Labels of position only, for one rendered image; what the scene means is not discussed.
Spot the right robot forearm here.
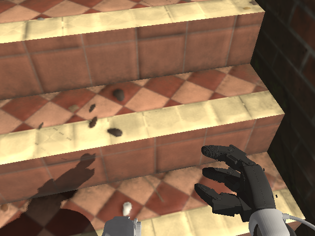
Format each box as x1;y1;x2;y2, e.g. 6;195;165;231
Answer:
248;208;296;236

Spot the right robot hand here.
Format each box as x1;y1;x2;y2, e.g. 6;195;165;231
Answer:
194;145;278;222

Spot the left robot thigh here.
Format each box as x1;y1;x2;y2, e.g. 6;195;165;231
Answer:
101;216;142;236

